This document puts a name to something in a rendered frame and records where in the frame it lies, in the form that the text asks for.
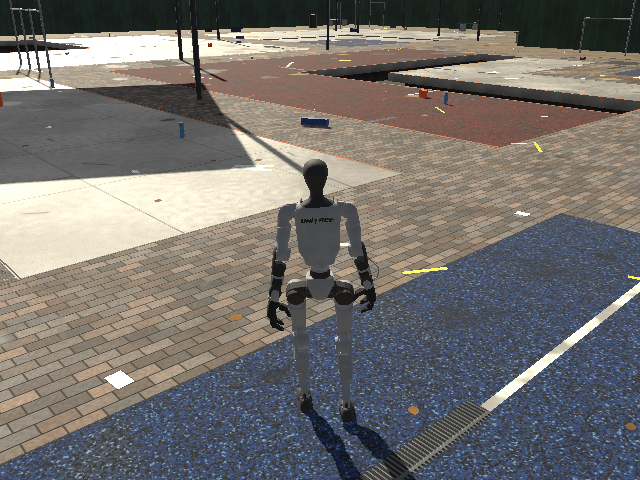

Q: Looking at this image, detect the robot torso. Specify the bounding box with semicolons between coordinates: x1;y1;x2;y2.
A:
294;197;341;300

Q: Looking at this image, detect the left robot thigh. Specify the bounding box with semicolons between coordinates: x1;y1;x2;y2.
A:
286;279;309;348

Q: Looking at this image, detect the right robot forearm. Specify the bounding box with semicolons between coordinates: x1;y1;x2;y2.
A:
354;242;374;290

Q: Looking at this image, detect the robot right hand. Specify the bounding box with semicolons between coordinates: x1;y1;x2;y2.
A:
353;286;376;313

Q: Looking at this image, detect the right robot upper arm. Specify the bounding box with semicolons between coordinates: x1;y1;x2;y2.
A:
338;201;364;257

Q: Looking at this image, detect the left robot upper arm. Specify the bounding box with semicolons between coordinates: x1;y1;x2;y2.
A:
276;203;296;261

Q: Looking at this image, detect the left robot forearm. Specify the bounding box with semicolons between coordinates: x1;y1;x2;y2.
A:
268;246;286;302

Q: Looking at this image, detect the robot left hand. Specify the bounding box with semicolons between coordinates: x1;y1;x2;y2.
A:
267;300;291;331

